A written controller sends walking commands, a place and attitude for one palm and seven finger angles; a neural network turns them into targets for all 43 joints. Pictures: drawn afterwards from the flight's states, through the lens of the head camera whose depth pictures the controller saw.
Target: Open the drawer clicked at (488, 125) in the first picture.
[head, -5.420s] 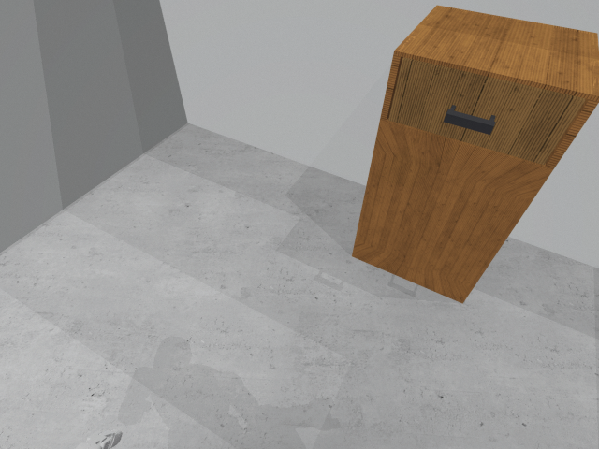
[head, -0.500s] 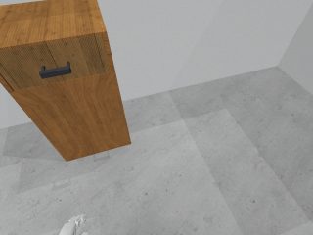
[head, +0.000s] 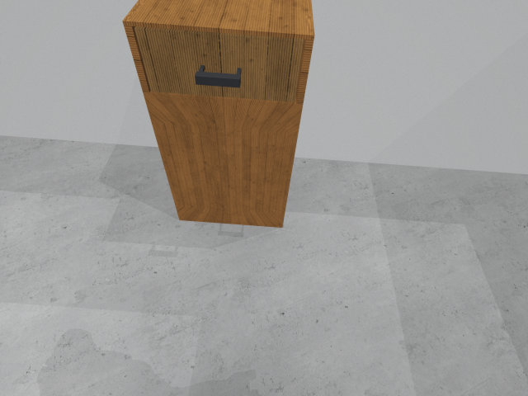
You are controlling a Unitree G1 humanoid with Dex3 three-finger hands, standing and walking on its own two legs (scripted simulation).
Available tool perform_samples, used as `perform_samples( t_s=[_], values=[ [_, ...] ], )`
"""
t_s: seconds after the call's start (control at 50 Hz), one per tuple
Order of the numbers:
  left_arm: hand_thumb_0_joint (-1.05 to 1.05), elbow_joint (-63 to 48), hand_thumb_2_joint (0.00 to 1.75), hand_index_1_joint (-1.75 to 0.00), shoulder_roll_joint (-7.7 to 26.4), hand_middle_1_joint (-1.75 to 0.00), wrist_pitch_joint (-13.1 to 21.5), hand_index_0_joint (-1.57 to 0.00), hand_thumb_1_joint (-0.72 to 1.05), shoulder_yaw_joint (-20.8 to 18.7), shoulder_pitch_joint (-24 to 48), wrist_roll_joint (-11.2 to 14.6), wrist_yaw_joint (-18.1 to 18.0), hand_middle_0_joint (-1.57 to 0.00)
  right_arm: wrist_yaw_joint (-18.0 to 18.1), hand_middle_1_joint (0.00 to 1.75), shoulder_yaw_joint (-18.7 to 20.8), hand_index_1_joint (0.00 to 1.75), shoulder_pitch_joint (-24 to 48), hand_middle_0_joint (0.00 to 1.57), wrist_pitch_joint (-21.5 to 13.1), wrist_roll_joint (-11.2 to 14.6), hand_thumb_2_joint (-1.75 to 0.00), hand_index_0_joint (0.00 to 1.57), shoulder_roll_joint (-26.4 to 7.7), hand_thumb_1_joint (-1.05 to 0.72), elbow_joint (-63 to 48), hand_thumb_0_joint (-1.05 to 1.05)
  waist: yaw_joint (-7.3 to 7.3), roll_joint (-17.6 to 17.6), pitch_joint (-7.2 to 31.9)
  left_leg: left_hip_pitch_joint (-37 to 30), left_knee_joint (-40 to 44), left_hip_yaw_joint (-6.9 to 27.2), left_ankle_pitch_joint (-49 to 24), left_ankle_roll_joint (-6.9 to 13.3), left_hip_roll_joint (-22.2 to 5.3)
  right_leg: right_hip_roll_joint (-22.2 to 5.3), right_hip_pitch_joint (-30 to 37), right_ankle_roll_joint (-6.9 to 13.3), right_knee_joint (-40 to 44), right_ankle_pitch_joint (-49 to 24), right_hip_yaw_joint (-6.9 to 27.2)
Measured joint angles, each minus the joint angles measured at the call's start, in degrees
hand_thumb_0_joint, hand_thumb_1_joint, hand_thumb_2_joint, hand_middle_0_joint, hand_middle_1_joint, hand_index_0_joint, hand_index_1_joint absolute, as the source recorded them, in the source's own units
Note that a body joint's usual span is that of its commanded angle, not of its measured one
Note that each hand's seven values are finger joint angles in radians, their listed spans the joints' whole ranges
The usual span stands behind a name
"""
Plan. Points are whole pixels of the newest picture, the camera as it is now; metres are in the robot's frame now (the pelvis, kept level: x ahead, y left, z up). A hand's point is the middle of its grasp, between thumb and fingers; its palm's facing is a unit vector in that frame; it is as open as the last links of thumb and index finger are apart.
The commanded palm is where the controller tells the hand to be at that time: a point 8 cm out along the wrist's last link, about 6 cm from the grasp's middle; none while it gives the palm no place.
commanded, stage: take the last steps up to it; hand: left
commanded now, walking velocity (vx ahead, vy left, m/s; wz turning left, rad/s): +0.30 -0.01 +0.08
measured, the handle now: (219, 74) +0.85 +0.20 +0.00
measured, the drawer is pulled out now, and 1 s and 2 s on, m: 0.00 0.00 0.00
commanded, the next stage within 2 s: come to a stop and stand still in 1.00 s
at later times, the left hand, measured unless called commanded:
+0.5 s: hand (177, 377) +0.16 +0.16 -0.16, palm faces +0.00 -0.98 -0.21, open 7.4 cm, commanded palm none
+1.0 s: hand (177, 379) +0.16 +0.17 -0.18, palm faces +0.14 -0.98 -0.11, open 7.4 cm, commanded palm none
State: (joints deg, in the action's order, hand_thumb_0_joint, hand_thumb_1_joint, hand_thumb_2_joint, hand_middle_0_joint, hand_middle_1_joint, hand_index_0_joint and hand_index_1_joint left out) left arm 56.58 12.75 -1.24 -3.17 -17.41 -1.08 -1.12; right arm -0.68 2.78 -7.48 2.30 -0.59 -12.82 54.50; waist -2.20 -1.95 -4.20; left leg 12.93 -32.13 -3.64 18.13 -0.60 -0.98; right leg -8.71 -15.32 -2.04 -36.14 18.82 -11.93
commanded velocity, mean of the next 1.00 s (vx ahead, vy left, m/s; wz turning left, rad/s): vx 0.27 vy -0.02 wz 0.02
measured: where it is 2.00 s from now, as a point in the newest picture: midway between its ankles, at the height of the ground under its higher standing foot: (254, 386)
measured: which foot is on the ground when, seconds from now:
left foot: down 0.00-0.48, up 0.50-0.92, down 0.94-1.00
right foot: up 0.00-0.46, down 0.48-0.94, up 0.96-1.00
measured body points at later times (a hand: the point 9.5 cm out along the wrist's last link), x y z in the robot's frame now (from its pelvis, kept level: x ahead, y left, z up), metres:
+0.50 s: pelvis +0.09 -0.02 +0.00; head +0.10 -0.04 +0.45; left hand +0.16 +0.21 -0.14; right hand +0.01 -0.25 -0.16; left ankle -0.01 +0.11 -0.72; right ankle +0.14 -0.12 -0.73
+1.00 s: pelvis +0.24 +0.02 +0.00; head +0.26 +0.05 +0.45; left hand +0.16 +0.22 -0.17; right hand +0.34 -0.21 -0.13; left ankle +0.29 +0.11 -0.73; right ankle +0.15 -0.11 -0.69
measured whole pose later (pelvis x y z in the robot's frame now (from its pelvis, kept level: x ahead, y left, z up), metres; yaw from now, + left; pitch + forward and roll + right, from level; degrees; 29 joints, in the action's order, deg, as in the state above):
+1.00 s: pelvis +0.24 +0.02 +0.00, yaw +2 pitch -1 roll -1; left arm 66.5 7.7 1.4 -2.4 -23.2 -1.0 -0.2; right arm -0.1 2.2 -9.6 -3.5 -1.6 -8.6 58.0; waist -2.4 -2.2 -2.9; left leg 19.5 -35.7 -8.7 15.0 2.5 -4.0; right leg -3.5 -11.8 0.2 -50.3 29.0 -5.7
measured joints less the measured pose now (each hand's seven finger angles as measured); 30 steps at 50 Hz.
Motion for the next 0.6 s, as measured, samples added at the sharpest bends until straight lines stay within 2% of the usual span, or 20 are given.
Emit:
perform_samples(
  t_s=[0.04, 0.06, 0.12, 0.16, 0.26, 0.42, 0.46, 0.48, 0.52, 0.56, 0.6],
  values=[
    [0.01, 1.2, 0.90, -0.30, 1.0, -0.30, -1.1, -0.20, 0.90, -0.4, -0.4, 0.0, -0.1, -0.21, 0.0, 0.30, -0.8, 0.30, 0.3, 0.20, -0.7, -0.4, -0.89, 0.20, 1.3, -0.91, 0.0, 0.01, -0.70, -1.3, 0.2, -0.3, -0.9, -0.5, 1.1, 1.8, 0.5, 0.9, -2.9, -0.5, -8.2, 7.5, 3.7],
    [0.01, 1.9, 0.90, -0.30, 1.3, -0.30, -1.5, -0.20, 0.90, -0.5, -0.6, -0.1, 0.0, -0.20, 0.2, 0.30, -1.1, 0.30, 0.0, 0.20, -1.0, -0.6, -0.89, 0.20, 1.9, -0.91, 0.0, 0.01, -0.79, -1.3, 0.6, -1.0, -0.3, -0.6, 1.2, 2.2, 0.3, 1.7, -4.4, -0.5, -12.6, 8.9, 5.0],
    [0.01, 3.5, 0.90, -0.30, 1.4, -0.30, -1.7, -0.20, 0.91, -0.5, -0.8, -0.6, 0.9, -0.20, 0.9, 0.30, -1.9, 0.30, -1.9, 0.20, -2.1, -0.7, -0.89, 0.20, 3.2, -0.91, 0.3, 0.01, -0.15, -0.6, 2.2, -3.6, 3.8, 0.0, -0.4, 2.4, 0.1, 3.1, -7.9, -0.5, -21.9, 6.0, 6.9],
    [0.01, 3.8, 0.90, -0.30, 1.2, -0.30, -1.1, -0.20, 0.91, -0.3, -0.8, -0.7, 1.5, -0.20, 1.4, 0.30, -1.7, 0.30, -3.5, 0.21, -2.8, -0.5, -0.89, 0.20, 3.8, -0.91, 1.0, 0.00, 0.25, -0.2, 2.9, -5.4, 6.8, 0.3, -1.7, 2.7, 0.4, 3.3, -9.3, -0.7, -24.1, 3.1, 7.7],
    [0.01, 3.7, 0.90, -0.30, 0.1, -0.30, -0.3, -0.20, 0.91, 0.0, 0.4, -0.7, 1.9, -0.20, 1.9, 0.30, -1.2, 0.30, -7.7, 0.21, -4.0, -0.4, -0.89, 0.20, 3.2, -0.93, 3.0, 0.00, 1.23, 0.0, 3.8, -9.0, 11.7, 0.4, -3.1, 3.0, 1.5, 2.9, -10.7, -1.4, -20.9, -0.7, 8.4],
    [0.01, 2.8, 0.90, -0.30, -2.2, -0.30, 0.5, -0.20, 0.91, 0.3, 4.7, -0.3, 2.5, -0.20, 1.8, 0.30, -0.8, 0.30, -14.6, 0.21, -3.5, -1.1, -0.89, 0.20, 3.0, -0.92, 7.8, 0.00, 3.92, 1.6, 2.9, -12.0, 11.1, 0.0, 0.6, 1.3, 1.0, 3.7, -6.9, -0.8, -3.7, -0.9, 6.6],
    [0.01, 2.3, 0.90, -0.30, -2.6, -0.30, 1.6, -0.20, 0.91, 0.3, 5.5, -0.3, 2.7, -0.20, 1.8, 0.30, -0.7, 0.30, -16.2, 0.20, -3.3, -1.1, -0.89, 0.20, 2.9, -0.91, 8.9, 0.00, 4.32, 2.3, 2.6, -11.6, 7.5, -0.1, 3.5, 0.3, 0.2, 4.7, -3.9, -0.2, 2.4, -3.3, 5.7],
    [0.01, 2.1, 0.90, -0.30, -2.8, -0.30, 2.5, -0.20, 0.91, 0.2, 5.9, -0.4, 2.6, -0.20, 1.7, 0.30, -0.7, 0.30, -17.0, 0.20, -3.3, -0.9, -0.89, 0.20, 2.9, -0.91, 9.5, 0.01, 4.31, 2.8, 2.3, -10.3, 3.5, 0.1, 5.8, 0.3, -0.3, 5.2, -2.9, 0.9, 4.1, -5.2, 5.4],
    [0.00, 2.0, 0.90, -0.30, -3.5, -0.30, 4.0, -0.20, 0.91, 0.4, 6.8, -0.3, 2.1, -0.20, 1.5, 0.30, -0.7, 0.30, -17.0, 0.20, -2.5, -0.5, -0.89, 0.20, 2.8, -0.91, 10.6, 0.01, 4.31, 4.2, 1.3, -4.8, -10.9, 1.4, 10.1, 1.2, -1.4, 6.1, -2.5, 3.4, 1.7, -4.5, 3.9],
    [0.00, 1.9, 0.90, -0.30, -4.1, -0.30, 4.8, -0.20, 0.91, 0.5, 6.1, 0.0, 1.7, -0.20, 1.1, 0.30, -0.6, 0.30, -16.5, 0.20, -1.9, -0.4, -0.89, 0.20, 3.0, -0.91, 11.2, 0.01, 3.69, 4.3, 1.3, 1.4, -23.8, 1.7, 9.2, 1.9, -1.6, 6.4, -0.3, 4.5, 2.7, -3.4, 3.0],
    [0.00, 2.3, 0.90, -0.30, -4.3, -0.30, 5.0, -0.20, 0.92, 0.0, 4.7, 0.2, 0.7, -0.20, 0.7, 0.30, -0.2, 0.30, -15.3, 0.20, -1.7, -0.6, -0.89, 0.20, 3.1, -0.91, 11.0, 0.01, 2.99, 3.9, 1.9, 6.8, -30.5, 1.1, 5.4, 1.9, -2.3, 6.8, 2.3, 4.5, 5.8, -3.8, 2.9]
  ],
)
